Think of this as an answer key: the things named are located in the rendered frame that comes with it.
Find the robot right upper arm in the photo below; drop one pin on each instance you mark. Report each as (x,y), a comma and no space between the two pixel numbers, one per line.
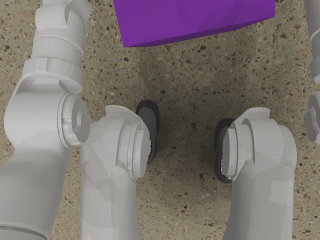
(312,118)

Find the robot right forearm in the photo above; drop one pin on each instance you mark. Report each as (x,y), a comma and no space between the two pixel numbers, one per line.
(312,15)

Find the robot left forearm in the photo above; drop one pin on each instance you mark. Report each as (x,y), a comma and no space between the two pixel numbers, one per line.
(58,49)

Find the left robot thigh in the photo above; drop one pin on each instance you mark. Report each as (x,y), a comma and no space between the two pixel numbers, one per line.
(118,154)

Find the robot left upper arm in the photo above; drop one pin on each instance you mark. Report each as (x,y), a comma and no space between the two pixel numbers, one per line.
(44,129)

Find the carton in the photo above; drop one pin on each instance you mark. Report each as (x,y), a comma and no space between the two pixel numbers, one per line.
(149,23)

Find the robot left foot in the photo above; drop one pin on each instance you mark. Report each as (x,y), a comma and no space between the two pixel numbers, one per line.
(148,111)

